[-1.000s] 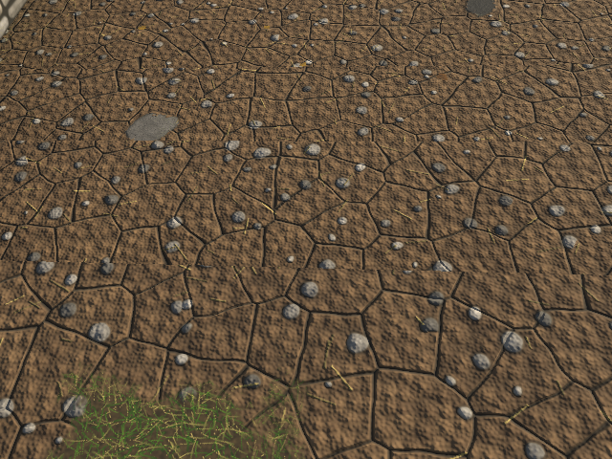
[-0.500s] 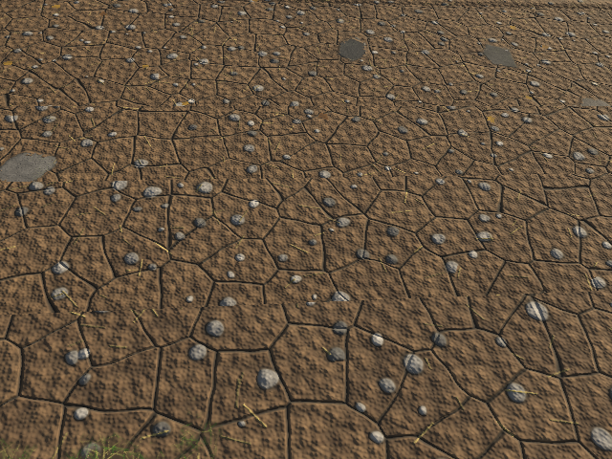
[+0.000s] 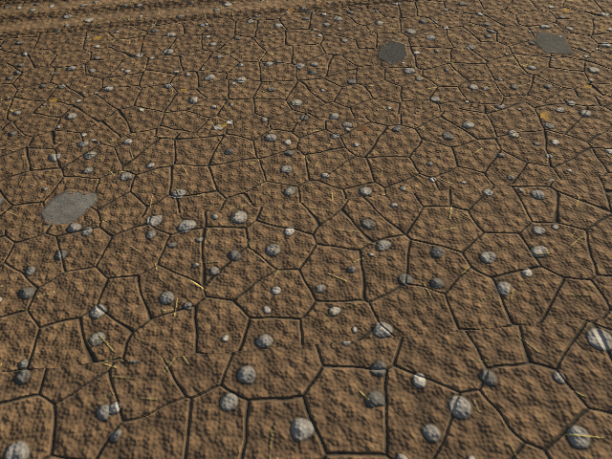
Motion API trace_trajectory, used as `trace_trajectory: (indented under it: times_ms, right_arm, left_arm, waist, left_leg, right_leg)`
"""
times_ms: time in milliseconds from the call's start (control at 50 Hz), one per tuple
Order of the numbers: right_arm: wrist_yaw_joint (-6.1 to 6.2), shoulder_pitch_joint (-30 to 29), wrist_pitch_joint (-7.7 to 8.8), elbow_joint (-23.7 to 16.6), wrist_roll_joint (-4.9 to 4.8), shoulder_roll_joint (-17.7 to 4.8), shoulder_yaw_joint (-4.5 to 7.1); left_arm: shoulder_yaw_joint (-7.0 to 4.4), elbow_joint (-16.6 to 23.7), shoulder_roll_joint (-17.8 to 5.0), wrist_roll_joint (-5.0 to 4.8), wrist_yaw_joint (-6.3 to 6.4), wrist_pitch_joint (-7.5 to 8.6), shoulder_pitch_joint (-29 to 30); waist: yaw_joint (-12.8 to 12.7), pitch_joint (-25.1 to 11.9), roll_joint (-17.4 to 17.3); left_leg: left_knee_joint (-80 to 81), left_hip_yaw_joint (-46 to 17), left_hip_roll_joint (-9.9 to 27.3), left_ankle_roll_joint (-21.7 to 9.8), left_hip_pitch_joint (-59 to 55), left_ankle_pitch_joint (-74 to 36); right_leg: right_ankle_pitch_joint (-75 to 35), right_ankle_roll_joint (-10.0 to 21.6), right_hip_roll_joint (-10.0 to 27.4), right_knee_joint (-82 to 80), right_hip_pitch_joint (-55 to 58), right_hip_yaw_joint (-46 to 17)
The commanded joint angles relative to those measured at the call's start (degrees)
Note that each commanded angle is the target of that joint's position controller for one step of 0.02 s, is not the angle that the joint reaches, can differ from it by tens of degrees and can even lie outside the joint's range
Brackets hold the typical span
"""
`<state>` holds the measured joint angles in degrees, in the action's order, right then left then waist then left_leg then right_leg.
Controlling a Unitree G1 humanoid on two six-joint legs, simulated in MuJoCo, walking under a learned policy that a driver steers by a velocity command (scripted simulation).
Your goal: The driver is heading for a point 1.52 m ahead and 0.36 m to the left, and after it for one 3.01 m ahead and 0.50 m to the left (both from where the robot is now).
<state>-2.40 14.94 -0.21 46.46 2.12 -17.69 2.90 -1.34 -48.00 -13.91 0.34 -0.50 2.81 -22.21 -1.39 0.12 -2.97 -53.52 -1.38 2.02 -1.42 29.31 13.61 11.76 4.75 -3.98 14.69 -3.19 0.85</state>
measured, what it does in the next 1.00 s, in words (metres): goes down: left foot 0.18 m lower, then right foot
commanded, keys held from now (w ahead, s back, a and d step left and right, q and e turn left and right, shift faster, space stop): w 1.00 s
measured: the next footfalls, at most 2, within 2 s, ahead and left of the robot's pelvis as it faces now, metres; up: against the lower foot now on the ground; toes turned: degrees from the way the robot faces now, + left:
left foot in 0.44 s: +0.44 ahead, +0.17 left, -0.18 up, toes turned +4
right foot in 0.86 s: +0.66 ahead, -0.02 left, -0.18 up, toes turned -4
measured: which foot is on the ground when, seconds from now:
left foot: up 0.00-0.42, down 0.44-0.86, up 0.88-1.00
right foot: down 0.00-0.44, up 0.46-0.84, down 0.86-1.00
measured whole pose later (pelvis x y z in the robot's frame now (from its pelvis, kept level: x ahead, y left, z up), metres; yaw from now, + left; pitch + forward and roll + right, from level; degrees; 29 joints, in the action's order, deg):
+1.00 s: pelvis +0.58 +0.05 -0.19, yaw +0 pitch -1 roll +1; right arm -0.6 19.0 2.0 55.4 1.1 -13.1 3.3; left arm -2.2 -54.6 -12.7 1.4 0.0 3.2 -12.5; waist 0.7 2.3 -1.5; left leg -64.9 0.6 0.4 -4.5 22.9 21.5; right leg 12.4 4.7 -1.7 28.5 -15.2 5.0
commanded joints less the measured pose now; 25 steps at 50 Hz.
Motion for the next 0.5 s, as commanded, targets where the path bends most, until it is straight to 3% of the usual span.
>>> trace_trajectory:
  times_ms: [20,40,80,100,160,180,200,220,240,280,300,320,340,380,400,420,440,460,480,500]
  right_arm:
    - [-0.57,-1.4,-0.41,-2.8,0.07,-2.7,0.53]
    - [-0.46,-3.1,-0.49,-2.8,0.26,-3.3,0.92]
    - [-0.39,-5.6,-0.49,-3.1,0.69,-3.9,1.3]
    - [-0.3,-11.5,0.07,-5.3,0.21,-5.2,2.32]
    - [-0.05,-15.0,1.52,-6.1,0.31,-5.2,2.71]
    - [-0.19,-17.2,1.76,-6.8,0.08,-4.8,2.36]
    - [-0.85,-18.2,2.36,-6.5,0.51,-3.0,1.77]
    - [-1.48,-18.4,2.77,-6.3,0.47,-1.3,1.32]
    - [-1.82,-17.6,2.77,-5.6,0.04,-1.0,1.2]
    - [-2.01,-19.4,2.59,-5.6,-0.02,-1.2,0.89]
    - [-2.12,-21.7,2.7,-6.5,0.15,-0.9,0.56]
    - [-1.83,-24.2,2.93,-7.2,-0.2,-0.9,0.45]
    - [-1.3,-23.9,2.86,-6.8,-0.91,-0.2,0.06]
    - [-0.05,-16.2,3.47,-3.5,-0.39,0.1,-0.08]
    - [0.88,-7.9,3.42,-0.4,-0.32,-1.0,0.4]
    - [1.64,3.8,3.63,3.9,0.88,-2.8,1.1]
    - [1.94,13.6,3.84,7.5,1.77,-6.1,2.65]
    - [1.43,18.3,4.08,8.4,2.08,-10.9,3.13]
    - [0.79,21.7,4.12,7.1,-0.26,-10.9,3.18]
    - [0.51,21.0,3.12,7.1,-0.84,-8.0,3.02]
  left_arm:
    - [-2.36,1.1,-9.2,0.37,0.35,1.15,-2.8]
    - [-2.5,-0.3,-9.2,1.09,0.27,1.64,-5.0]
    - [-2.35,-1.6,-8.5,0.89,0.37,1.88,-7.1]
    - [-2.41,-4.1,-8.5,0.89,0.6,2.55,-10.8]
    - [-2.94,-6.3,-9.9,1.07,1.3,3.9,-12.4]
    - [-3.08,-6.0,-10.5,1.1,1.84,4.41,-8.5]
    - [-2.47,-5.5,-9.0,0.76,2.32,4.57,-5.8]
    - [-1.88,-5.9,-7.6,0.49,2.61,4.96,-5.9]
    - [-1.69,-6.0,-7.6,0.37,2.85,5.1,-5.7]
    - [-1.45,-6.4,-7.2,1.13,2.95,5.16,-6.9]
    - [-1.16,-6.9,-6.4,2.14,3.07,4.93,-9.6]
    - [-1.06,-7.9,-6.5,2.9,3.48,4.14,-11.7]
    - [-0.74,-8.3,-5.5,2.85,3.71,3.26,-11.8]
    - [-0.12,-8.8,-5.3,3.26,3.91,2.09,-12.5]
    - [-0.07,-9.0,-5.9,3.44,4.13,1.55,-12.1]
    - [-0.31,-9.8,-6.2,2.85,4.3,0.84,-11.4]
    - [-1.36,-10.1,-7.7,0.93,4.03,0.38,-11.4]
    - [-1.87,-11.0,-4.1,-1.46,4.07,0.33,-16.3]
    - [-1.4,-9.3,-4.8,-4.67,4.74,1.65,-19.6]
    - [-1.31,-9.0,-6.6,-3.0,4.9,1.73,-14.3]
  waist:
    - [-0.1,1.3,7.6]
    - [-0.6,2.2,7.7]
    - [-0.7,3.8,6.1]
    - [-2.0,6.4,7.6]
    - [-2.5,8.4,7.1]
    - [-1.3,9.7,6.4]
    - [-1.0,8.0,5.0]
    - [-1.5,6.6,4.9]
    - [-1.2,6.1,5.3]
    - [-3.3,8.0,4.7]
    - [-5.6,9.4,4.1]
    - [-7.1,10.0,4.1]
    - [-7.3,10.0,4.7]
    - [-5.8,6.9,2.4]
    - [-2.9,3.5,2.0]
    - [2.0,-0.3,0.6]
    - [7.7,-5.3,-5.6]
    - [5.1,-10.3,-14.8]
    - [6.1,-23.0,-13.1]
    - [7.9,-22.9,-2.8]
  left_leg:
    - [-3.6,2.5,0.7,1.1,7.7,-6.1]
    - [-6.5,1.1,1.5,0.1,11.2,-9.1]
    - [-7.0,0.3,2.0,-0.5,16.7,-10.2]
    - [-3.2,-3.5,2.2,-0.6,25.3,-10.2]
    - [3.8,-4.7,1.2,-0.7,28.7,-13.3]
    - [11.5,-3.0,1.4,0.2,23.5,-20.4]
    - [15.9,-0.4,1.7,0.1,15.1,-30.6]
    - [16.9,0.7,1.7,-0.8,8.6,-38.9]
    - [17.4,0.4,2.0,-1.5,4.5,-42.5]
    - [20.0,0.9,2.4,-2.5,5.7,-42.7]
    - [23.6,1.6,2.2,-2.4,7.6,-42.5]
    - [25.9,1.8,2.7,-2.4,9.1,-42.2]
    - [29.5,2.3,3.1,-2.1,6.2,-43.4]
    - [36.5,2.6,3.4,-1.8,-3.5,-46.7]
    - [38.7,2.9,3.2,-2.1,-10.0,-47.0]
    - [42.1,5.7,2.1,-2.1,-21.0,-49.4]
    - [41.4,4.2,4.8,-2.5,-38.2,-53.3]
    - [17.0,0.5,13.1,-4.2,-59.4,-86.2]
    - [5.6,-12.2,25.3,-10.2,-75.0,-98.4]
    - [13.2,-14.1,25.0,-10.9,-70.0,-78.1]
  right_leg:
    - [-18.5,8.5,14.2,-5.9,2.3,-9.4]
    - [-18.8,9.2,16.2,-4.8,4.2,-10.9]
    - [-20.6,9.5,16.7,-3.4,6.7,-11.2]
    - [-15.1,8.2,16.8,-2.9,12.9,-12.5]
    - [-17.1,7.8,17.2,-1.0,16.0,-12.1]
    - [-10.9,6.3,14.3,-1.1,8.8,-9.3]
    - [-7.7,5.7,12.6,0.5,3.0,-7.4]
    - [-4.8,5.5,12.4,1.9,-1.6,-7.2]
    - [-2.2,5.1,12.0,3.8,-4.8,-7.0]
    - [-1.3,4.9,11.9,8.4,-3.1,-7.3]
    - [-1.5,4.6,11.3,11.4,-0.5,-7.3]
    - [-1.1,4.3,11.5,14.4,2.2,-7.6]
    - [-1.4,3.4,10.6,17.6,1.8,-6.4]
    - [-4.5,3.5,8.6,28.8,3.8,-6.0]
    - [-10.3,4.1,7.9,39.0,5.2,-6.6]
    - [-14.6,3.9,6.3,54.6,2.6,-5.4]
    - [-2.4,2.0,2.6,75.4,-8.7,-2.3]
    - [45.7,-0.5,-4.5,102.4,-32.7,-2.6]
    - [39.6,-0.8,-2.7,105.2,-46.0,-12.5]
    - [32.6,-0.6,1.3,100.7,-50.8,-9.6]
